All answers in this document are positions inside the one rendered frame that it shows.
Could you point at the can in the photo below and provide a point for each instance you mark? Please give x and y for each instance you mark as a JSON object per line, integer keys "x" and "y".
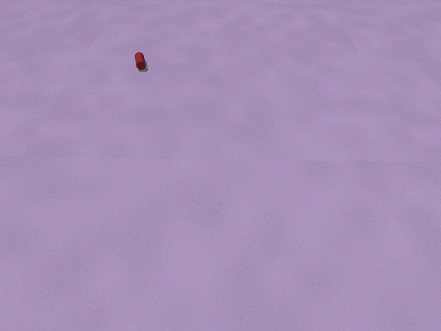
{"x": 140, "y": 61}

